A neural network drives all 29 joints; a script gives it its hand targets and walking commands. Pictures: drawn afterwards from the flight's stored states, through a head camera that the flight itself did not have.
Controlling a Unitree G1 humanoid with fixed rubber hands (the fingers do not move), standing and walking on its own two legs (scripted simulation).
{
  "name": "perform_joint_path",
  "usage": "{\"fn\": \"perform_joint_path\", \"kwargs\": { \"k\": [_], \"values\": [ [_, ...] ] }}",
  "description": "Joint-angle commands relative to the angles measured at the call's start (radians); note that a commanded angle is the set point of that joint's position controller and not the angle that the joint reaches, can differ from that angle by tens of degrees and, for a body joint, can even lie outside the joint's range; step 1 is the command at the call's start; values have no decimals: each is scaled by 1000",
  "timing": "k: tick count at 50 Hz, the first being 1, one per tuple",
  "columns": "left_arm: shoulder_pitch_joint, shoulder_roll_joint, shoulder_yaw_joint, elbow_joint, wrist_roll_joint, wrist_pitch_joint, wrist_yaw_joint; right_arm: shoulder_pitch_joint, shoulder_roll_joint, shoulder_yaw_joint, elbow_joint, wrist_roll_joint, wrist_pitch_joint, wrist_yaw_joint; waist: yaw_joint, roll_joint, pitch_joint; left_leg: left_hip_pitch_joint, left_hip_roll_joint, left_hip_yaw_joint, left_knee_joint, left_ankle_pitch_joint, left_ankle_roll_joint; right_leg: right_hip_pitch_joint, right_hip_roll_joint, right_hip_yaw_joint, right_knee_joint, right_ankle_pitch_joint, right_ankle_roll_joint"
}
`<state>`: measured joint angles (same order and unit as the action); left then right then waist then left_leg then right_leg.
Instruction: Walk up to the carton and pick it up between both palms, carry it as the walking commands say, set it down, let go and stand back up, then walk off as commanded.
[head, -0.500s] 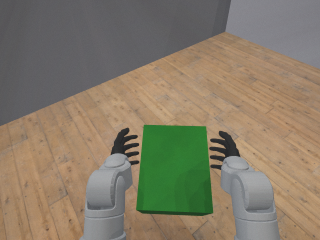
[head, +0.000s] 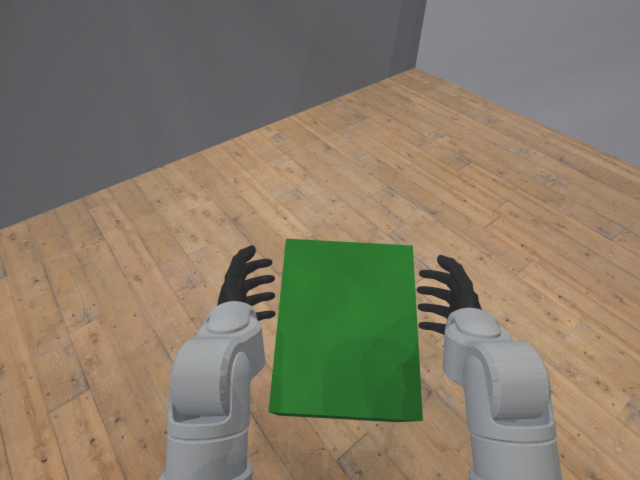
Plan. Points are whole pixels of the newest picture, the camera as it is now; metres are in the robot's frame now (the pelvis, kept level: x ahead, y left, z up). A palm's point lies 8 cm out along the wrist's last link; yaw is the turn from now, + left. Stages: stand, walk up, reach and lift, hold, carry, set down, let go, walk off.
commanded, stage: carry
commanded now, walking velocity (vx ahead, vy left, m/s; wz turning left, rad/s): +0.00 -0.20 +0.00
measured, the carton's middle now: (343, 333) +0.33 +0.01 +0.00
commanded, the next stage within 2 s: none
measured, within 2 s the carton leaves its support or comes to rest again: neither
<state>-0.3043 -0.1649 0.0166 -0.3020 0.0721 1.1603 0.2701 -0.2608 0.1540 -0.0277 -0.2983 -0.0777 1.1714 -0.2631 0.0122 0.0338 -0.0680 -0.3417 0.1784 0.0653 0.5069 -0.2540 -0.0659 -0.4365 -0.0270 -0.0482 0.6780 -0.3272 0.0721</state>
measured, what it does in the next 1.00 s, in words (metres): steps to the right: right foot, then left foot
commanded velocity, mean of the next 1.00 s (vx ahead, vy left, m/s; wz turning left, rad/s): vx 0.00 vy -0.20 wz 0.00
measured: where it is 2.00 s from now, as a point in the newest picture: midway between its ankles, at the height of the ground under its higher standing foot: outside the picture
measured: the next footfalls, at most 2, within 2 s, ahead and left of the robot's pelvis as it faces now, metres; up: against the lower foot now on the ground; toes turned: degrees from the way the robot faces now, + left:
right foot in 0.06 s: +0.04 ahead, -0.17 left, +0.00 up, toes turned -5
left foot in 0.30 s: +0.00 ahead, +0.04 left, +0.00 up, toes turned +8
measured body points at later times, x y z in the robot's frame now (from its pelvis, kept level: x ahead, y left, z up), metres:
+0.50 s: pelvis -0.04 -0.13 -0.02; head -0.03 -0.14 +0.43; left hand +0.26 +0.01 +0.08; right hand +0.27 -0.25 +0.06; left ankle -0.04 +0.03 -0.74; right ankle -0.03 -0.25 -0.73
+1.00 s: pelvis -0.08 -0.25 -0.01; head -0.07 -0.26 +0.44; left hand +0.22 -0.10 +0.09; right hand +0.23 -0.36 +0.07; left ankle -0.09 -0.09 -0.74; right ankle -0.06 -0.39 -0.72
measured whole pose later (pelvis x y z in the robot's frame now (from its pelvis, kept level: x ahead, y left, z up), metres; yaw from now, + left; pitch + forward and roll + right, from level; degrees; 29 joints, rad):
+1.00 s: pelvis -0.08 -0.25 -0.01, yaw +2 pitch +5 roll -1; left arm -0.26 -0.15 0.03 -0.30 0.05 1.17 0.24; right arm -0.26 0.15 -0.01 -0.25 -0.09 1.17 -0.27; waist 0.03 0.03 -0.09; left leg -0.36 0.14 0.07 0.59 -0.30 -0.07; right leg -0.47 -0.03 -0.03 0.75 -0.36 0.05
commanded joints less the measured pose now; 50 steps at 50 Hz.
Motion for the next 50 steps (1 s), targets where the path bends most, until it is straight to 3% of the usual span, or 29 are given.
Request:
{"fn": "perform_joint_path", "kwargs": {
  "k": [1, 2, 3, 4, 5, 8, 12, 14, 15, 17, 18, 19, 22, 24, 25, 26, 27, 28, 30, 34, 37, 39, 40, 41, 42, 43, 44, 47, 50],
  "values": [
    [-129, -1005, -407, 12, -257, 6, -185, -231, 922, 389, -87, 245, -34, 170, -18, 175, -325, 190, 34, 15, 89, 550, 13, 281, -16, -60, -424, 306, -15],
    [-140, -1005, -382, 18, -242, 4, -192, -245, 925, 397, -78, 250, -34, 170, -22, 33, -322, 49, 20, 6, 138, 380, -5, 387, -80, 12, -357, 383, -34],
    [-112, -991, -366, 29, -226, 4, -199, -275, 911, 403, -99, 256, -35, 171, -19, -82, -304, -140, -25, 38, 237, -3, -16, 487, -211, 140, -250, 729, -74],
    [-139, -999, -383, 46, -248, -2, -203, -279, 925, 423, -97, 256, -26, 171, -11, -264, -305, -210, -61, 48, 280, -227, -23, 496, -274, 175, -209, 866, -159],
    [-145, -1020, -377, 46, -260, -6, -208, -322, 953, 457, -123, 275, -20, 175, -2, -295, -306, -181, -67, 43, 330, -324, -10, 410, -264, 172, -250, 670, -199],
    [-158, -1070, -321, 11, -231, -40, -214, -421, 977, 503, -160, 326, -41, 192, -5, -250, -241, -131, -78, 11, 414, -133, 19, 195, -176, 66, -260, 299, -183],
    [-90, -1034, -311, 51, -216, -40, -210, -376, 932, 474, -114, 302, -41, 183, 29, -194, -280, -118, -119, 43, 225, -82, 20, 248, -174, 119, -214, 291, -217],
    [-112, -1017, -341, 33, -232, -35, -204, -328, 937, 451, -89, 285, -34, 179, 11, -142, -308, 23, -79, -1, 26, 17, 45, 181, -174, 144, -160, 235, -199],
    [-110, -1002, -349, 44, -227, -31, -205, -312, 932, 448, -82, 277, -30, 180, 2, -103, -308, 144, -23, -65, -21, 71, 59, 85, -145, 122, -108, 204, -153],
    [-183, -1001, -370, 2, -244, -29, -212, -279, 935, 403, -26, 253, -45, 180, -23, 234, -261, 188, 230, -352, -75, 391, 212, -118, -32, 84, 104, 17, -49],
    [-223, -994, -385, 17, -250, -25, -219, -278, 945, 389, 6, 233, -48, 176, -27, 263, -222, 105, 283, -383, -95, 471, 262, -111, -8, 117, 255, -104, -23],
    [-268, -988, -412, -13, -258, -29, -220, -258, 968, 387, 18, 227, -48, 179, -28, 203, -201, 62, 280, -335, -111, 432, 267, -128, 2, 130, 349, -145, -29],
    [-273, -1034, -465, -66, -325, -44, -225, -287, 984, 389, -48, 240, -71, 173, -9, 169, -236, 150, 183, -172, -30, 463, 144, -113, -54, 105, 97, -78, -31],
    [-240, -1006, -443, -52, -316, -38, -219, -261, 969, 390, -41, 227, -66, 157, 5, 125, -273, 138, 94, -69, 89, 552, 68, 87, -7, 23, -221, 120, -13],
    [-181, -997, -424, -30, -301, -32, -220, -231, 945, 396, -63, 221, -66, 152, -5, 56, -294, 99, 39, -28, 167, 431, 30, 206, -26, 52, -323, 224, -20],
    [-173, -991, -402, -1, -290, -28, -225, -239, 949, 408, -62, 225, -60, 150, -19, -116, -296, -59, -20, -1, 232, 169, 0, 324, -136, 173, -276, 472, -58],
    [-183, -990, -423, -1, -303, -28, -226, -227, 946, 413, -72, 227, -55, 150, -20, -264, -315, -160, -89, 50, 283, -170, -21, 400, -227, 257, -246, 651, -128],
    [-147, -1008, -420, 5, -310, -31, -224, -265, 971, 462, -109, 258, -45, 157, -9, -335, -328, -156, -101, 33, 351, -335, -12, 355, -250, 279, -255, 646, -193],
    [-179, -1040, -395, -40, -275, -35, -217, -341, 1004, 496, -133, 304, -44, 180, -7, -191, -261, -134, -101, 6, 417, -277, 20, 204, -219, 222, -286, 427, -201],
    [-109, -1013, -354, -43, -240, -41, -202, -311, 983, 497, -127, 312, -44, 178, 8, -187, -329, -148, -129, 34, 294, -167, 10, 344, -164, 149, -191, 609, -213],
    [-100, -990, -363, -29, -237, -28, -195, -277, 974, 470, -79, 293, -29, 175, 10, -112, -317, -24, -114, 31, 14, -4, 27, 316, -168, 169, -169, 551, -207],
    [-82, -983, -376, 17, -235, -12, -195, -247, 950, 433, -59, 272, -27, 176, -9, 20, -323, 263, 88, -178, -100, 268, 88, 63, -100, 121, -44, 269, -113],
    [-113, -990, -381, -4, -237, -15, -201, -261, 953, 445, -70, 272, -29, 182, -11, 140, -294, 349, 253, -327, -73, 567, 171, -120, -36, 76, 46, 53, -68],
    [-192, -998, -407, -41, -261, -11, -211, -253, 982, 426, -52, 257, -34, 180, -41, 220, -227, 240, 332, -389, -78, 686, 288, -171, 6, 96, 224, -133, -29],
    [-273, -1004, -430, -72, -281, -20, -216, -256, 992, 407, -40, 248, -39, 180, -36, 184, -220, 165, 320, -345, -105, 581, 298, -167, 1, 126, 374, -166, -25],
    [-307, -999, -455, -86, -297, -17, -218, -254, 1004, 407, -37, 241, -35, 178, -35, 133, -185, 129, 278, -277, -137, 430, 263, -166, -7, 117, 418, -149, -20],
    [-314, -1028, -489, -97, -334, -15, -220, -257, 1015, 405, -53, 242, -38, 174, -30, 114, -185, 186, 243, -206, -95, 495, 217, -197, -32, 97, 344, -141, -21],
    [-242, -1014, -462, -72, -326, -11, -216, -266, 984, 389, -66, 236, -46, 166, -9, 215, -233, 172, 148, -76, -11, 614, 114, -46, -33, 36, 81, -37, -14],
    [-174, -1009, -434, -20, -309, 2, -209, -249, 969, 405, -76, 238, -33, 157, -8, 163, -265, 109, 85, -24, 62, 520, 64, 181, 21, -83, -240, 141, -15]
  ]
}}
